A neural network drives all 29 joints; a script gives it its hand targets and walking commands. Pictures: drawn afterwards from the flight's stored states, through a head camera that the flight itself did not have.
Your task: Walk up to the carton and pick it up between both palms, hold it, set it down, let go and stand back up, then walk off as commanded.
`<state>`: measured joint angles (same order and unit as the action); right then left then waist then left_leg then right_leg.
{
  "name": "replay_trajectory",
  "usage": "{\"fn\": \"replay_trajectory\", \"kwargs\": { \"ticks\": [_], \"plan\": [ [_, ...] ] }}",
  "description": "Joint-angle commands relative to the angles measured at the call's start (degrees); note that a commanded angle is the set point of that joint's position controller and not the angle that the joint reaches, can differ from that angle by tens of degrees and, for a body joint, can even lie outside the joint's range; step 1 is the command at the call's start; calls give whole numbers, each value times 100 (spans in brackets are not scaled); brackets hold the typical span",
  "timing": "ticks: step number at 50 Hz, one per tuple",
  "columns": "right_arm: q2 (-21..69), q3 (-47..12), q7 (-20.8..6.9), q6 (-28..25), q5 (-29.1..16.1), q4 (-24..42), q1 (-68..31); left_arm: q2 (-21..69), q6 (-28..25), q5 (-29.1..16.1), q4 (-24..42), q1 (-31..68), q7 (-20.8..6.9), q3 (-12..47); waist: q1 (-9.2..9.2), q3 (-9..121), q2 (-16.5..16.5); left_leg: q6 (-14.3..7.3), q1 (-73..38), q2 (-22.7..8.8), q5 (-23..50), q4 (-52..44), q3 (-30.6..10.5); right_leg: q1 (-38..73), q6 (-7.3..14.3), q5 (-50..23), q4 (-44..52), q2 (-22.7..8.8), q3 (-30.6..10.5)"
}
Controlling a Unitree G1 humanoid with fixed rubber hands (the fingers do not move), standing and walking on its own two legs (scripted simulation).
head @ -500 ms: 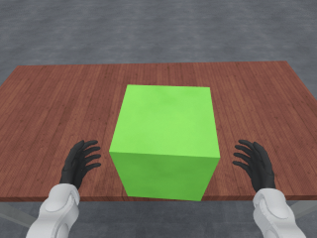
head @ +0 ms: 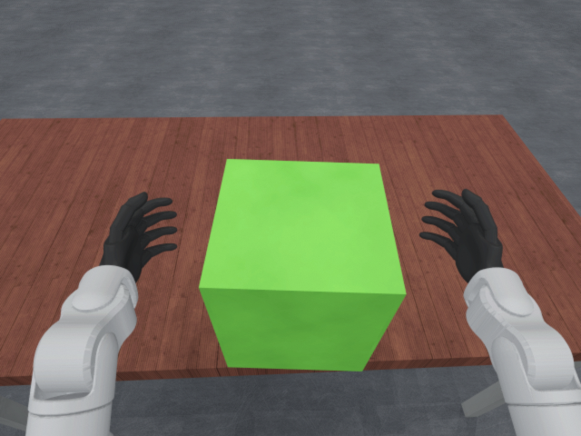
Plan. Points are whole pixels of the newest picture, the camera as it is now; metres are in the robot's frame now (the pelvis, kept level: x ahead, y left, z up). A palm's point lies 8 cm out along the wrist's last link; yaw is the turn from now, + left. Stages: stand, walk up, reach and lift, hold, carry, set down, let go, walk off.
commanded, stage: reach and lift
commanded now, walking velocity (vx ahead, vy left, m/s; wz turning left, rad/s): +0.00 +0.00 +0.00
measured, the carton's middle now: (298, 271) +0.36 +0.02 +0.03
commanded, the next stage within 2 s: none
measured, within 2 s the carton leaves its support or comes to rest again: neither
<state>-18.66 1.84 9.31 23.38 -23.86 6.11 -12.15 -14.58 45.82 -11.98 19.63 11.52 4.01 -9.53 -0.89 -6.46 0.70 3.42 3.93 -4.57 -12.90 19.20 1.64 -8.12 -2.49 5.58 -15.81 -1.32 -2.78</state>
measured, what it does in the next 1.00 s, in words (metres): stands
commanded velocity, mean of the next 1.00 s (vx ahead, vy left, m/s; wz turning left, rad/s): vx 0.00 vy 0.00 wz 0.00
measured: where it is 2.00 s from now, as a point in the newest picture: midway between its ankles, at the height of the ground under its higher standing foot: outside the picture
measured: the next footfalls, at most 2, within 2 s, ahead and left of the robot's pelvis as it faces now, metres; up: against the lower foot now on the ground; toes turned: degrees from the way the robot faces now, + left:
none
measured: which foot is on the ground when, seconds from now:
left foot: down 0.00-1.00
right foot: down 0.00-1.00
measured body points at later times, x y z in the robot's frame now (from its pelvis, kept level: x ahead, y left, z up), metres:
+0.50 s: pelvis -0.02 -0.02 +0.00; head +0.01 +0.00 +0.45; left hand +0.37 +0.21 +0.18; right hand +0.40 -0.19 +0.19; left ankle -0.03 +0.15 -0.75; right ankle +0.04 -0.15 -0.75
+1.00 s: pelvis -0.02 -0.01 +0.00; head +0.01 +0.01 +0.44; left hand +0.35 +0.22 +0.08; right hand +0.38 -0.17 +0.08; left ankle -0.03 +0.15 -0.75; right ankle +0.04 -0.15 -0.75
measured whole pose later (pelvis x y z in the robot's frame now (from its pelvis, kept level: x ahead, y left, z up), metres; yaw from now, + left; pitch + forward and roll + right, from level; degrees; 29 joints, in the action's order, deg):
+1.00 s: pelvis -0.02 -0.01 +0.00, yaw +3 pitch +0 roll -1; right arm -11.3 4.3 7.7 16.8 -16.0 -25.9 -28.8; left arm -14.5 31.0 -12.3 -18.8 29.4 4.7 -4.7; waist -0.4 -3.4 0.9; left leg 3.6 11.2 -3.8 -12.8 24.0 -1.8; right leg -13.9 -2.4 6.7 -20.7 -2.2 0.2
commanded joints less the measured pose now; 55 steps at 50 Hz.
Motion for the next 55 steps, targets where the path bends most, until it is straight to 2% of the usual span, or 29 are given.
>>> {"fn": "replay_trajectory", "kwargs": {
  "ticks": [1,4,5,6,8,9,10,15,18,19,21,22,23,27,29,32,33,34,37,41,42,43,46,49,50,51,52,53,55],
  "plan": [
    [-1298,682,9,-274,-110,892,-2232,-780,-142,-59,1049,2178,-15,-232,190,2810,-502,281,-228,562,2609,62,338,1242,364,-1740,-237,595,394],
    [-1412,677,-76,-107,-31,697,-3199,-1002,-55,-148,651,3096,16,-296,84,2781,-121,144,-38,528,1973,-98,376,1209,327,-1138,-208,554,346],
    [-1370,583,-85,-97,-121,522,-3092,-967,-80,-154,588,2966,51,-220,25,2717,-239,152,76,512,1966,-112,304,1256,327,-1122,-229,544,339],
    [-1442,589,-91,-46,-100,583,-3287,-1097,-42,-125,613,3090,61,-381,9,2868,9,95,-42,538,1985,-80,332,1284,353,-1235,-215,572,330],
    [-1255,367,-107,-54,-277,539,-3073,-1126,-33,-169,825,2793,75,-434,-135,3339,-96,112,-159,569,2521,58,398,1499,324,-1753,-329,590,325],
    [-1538,497,-91,-47,-323,270,-3626,-1193,27,-215,373,3372,56,-348,-30,3091,-113,120,51,558,2326,50,312,1269,308,-1579,-342,574,348],
    [-1397,400,-83,-43,-336,615,-3636,-1234,29,-277,447,3269,65,-465,-73,3493,107,33,-83,577,2365,68,356,1480,301,-1815,-350,561,329],
    [-1463,473,-36,131,-218,-48,-4706,-1567,30,-312,-264,4454,82,-496,-134,3469,66,-75,454,592,1511,-44,398,1425,242,-1109,-375,471,284],
    [-1282,698,-27,240,-10,-445,-5243,-1894,-73,-466,-651,5302,135,-381,71,3827,138,-176,804,595,981,-84,371,1452,170,-744,-444,398,280],
    [-1242,530,-47,248,-119,-439,-5151,-1861,-39,-481,-664,4966,164,-379,-61,3920,168,-191,654,598,1171,-70,353,1541,197,-924,-433,350,255],
    [-1319,598,34,269,-121,-672,-5298,-1825,-29,-547,-875,5228,126,-180,161,4169,59,-176,572,606,1353,21,288,1625,149,-1378,-488,368,308],
    [-1359,574,21,263,-215,-653,-5266,-1812,-60,-413,-703,5242,158,-275,7,4368,-149,-107,374,580,1684,68,317,1678,159,-1551,-545,414,305],
    [-1501,717,49,287,-126,-1150,-5622,-1848,7,-486,-1196,5702,133,-128,153,4165,-206,-49,405,589,1610,63,257,1402,149,-1397,-444,414,333],
    [-1091,480,73,319,-44,-2057,-5438,-1698,-77,-203,-2144,5415,-51,-124,199,3775,-220,-92,590,560,1597,35,216,1605,111,-1412,-484,330,349],
    [-1072,396,93,225,-46,-2016,-5293,-1653,-192,-213,-2168,5301,-107,-63,343,3833,-228,-170,630,621,1732,71,179,1811,56,-1910,-504,326,280],
    [-1146,411,108,14,-134,-1786,-5377,-1592,-348,-75,-1573,5356,-91,-87,269,3985,-449,48,21,655,2592,143,162,1976,15,-2464,-516,485,452],
    [-1134,495,129,-60,-101,-1637,-5504,-1583,-355,-33,-1514,5432,-116,-163,278,4076,-211,84,-66,687,2522,192,215,1880,3,-2397,-498,543,531],
    [-1064,340,71,-40,-116,-2021,-5527,-1609,-353,-25,-2108,5365,-141,-197,183,3504,-113,37,161,687,2225,147,214,1642,41,-1943,-458,520,517],
    [-760,305,9,-181,192,-2270,-5055,-1325,-665,99,-2614,4989,-170,-102,132,3014,-34,-48,379,650,1489,-86,179,1526,27,-1139,-309,426,514],
    [-586,314,-127,-612,312,-1804,-5106,-1072,-1176,134,-2271,4915,-98,-116,36,3312,-96,4,242,632,1626,60,181,1386,134,-844,-357,518,577],
    [-560,414,-107,-693,347,-1861,-4731,-1050,-1251,193,-2176,4782,-48,-80,3,3432,-388,91,87,635,1784,55,213,1289,77,-950,-366,505,594],
    [-480,440,-143,-761,495,-1942,-4864,-1028,-1430,90,-2344,4857,-44,-49,-21,3268,-218,74,255,666,1675,142,178,1222,141,-762,-380,494,524],
    [-431,642,-168,-1090,774,-1658,-4729,-830,-1780,41,-2364,4934,8,268,199,3341,-351,113,175,646,1478,196,103,893,105,-526,-436,512,688],
    [-210,620,-222,-1309,1059,-1585,-4690,-698,-2257,-186,-2483,5010,103,524,107,3685,-184,18,393,616,1016,200,120,864,119,-288,-469,401,598],
    [-117,684,-219,-1386,1249,-1796,-4741,-697,-2469,-227,-2725,5186,119,628,294,3616,-238,-24,676,634,719,203,53,777,117,-163,-513,334,594],
    [-190,675,-244,-1498,1311,-1872,-4681,-675,-2632,-211,-2700,5133,179,647,207,3709,-320,-2,699,628,677,169,73,721,109,-146,-595,346,623],
    [-326,703,-271,-1627,1225,-1402,-4865,-812,-2745,-258,-2195,5309,253,572,35,4392,-347,21,547,614,1152,317,115,863,97,-615,-654,395,591],
    [-395,767,-270,-1712,1248,-1892,-4634,-709,-2838,-245,-2314,5230,294,664,211,4504,-637,148,455,605,1377,409,8,727,123,-729,-679,421,640],
    [-238,589,-315,-1793,1199,-2182,-4742,-617,-2972,-217,-2979,5146,289,620,-13,4452,-426,119,454,567,1672,503,80,664,135,-840,-711,441,564]
  ]
}}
